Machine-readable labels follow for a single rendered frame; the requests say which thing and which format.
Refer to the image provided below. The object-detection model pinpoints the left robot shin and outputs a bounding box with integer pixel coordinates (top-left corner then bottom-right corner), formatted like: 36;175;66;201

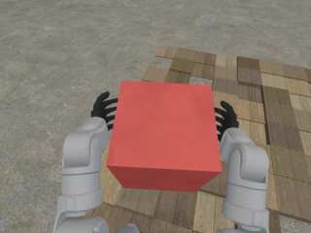
127;223;138;229

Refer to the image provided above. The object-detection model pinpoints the carton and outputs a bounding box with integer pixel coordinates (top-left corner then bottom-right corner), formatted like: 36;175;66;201
106;81;223;192

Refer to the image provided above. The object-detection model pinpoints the robot left upper arm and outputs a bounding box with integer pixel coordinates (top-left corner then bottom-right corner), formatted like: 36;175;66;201
55;216;109;233

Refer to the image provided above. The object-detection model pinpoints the right robot forearm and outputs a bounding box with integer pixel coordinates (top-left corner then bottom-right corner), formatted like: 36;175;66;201
220;127;269;233

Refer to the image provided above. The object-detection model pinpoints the left robot forearm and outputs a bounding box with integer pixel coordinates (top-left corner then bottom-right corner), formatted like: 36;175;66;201
52;116;110;233

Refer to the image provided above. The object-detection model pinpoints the left robot hand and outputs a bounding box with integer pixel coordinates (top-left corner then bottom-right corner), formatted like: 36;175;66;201
91;91;119;131

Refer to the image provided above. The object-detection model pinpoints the right robot hand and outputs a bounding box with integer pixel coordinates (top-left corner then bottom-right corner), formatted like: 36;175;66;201
214;100;239;142

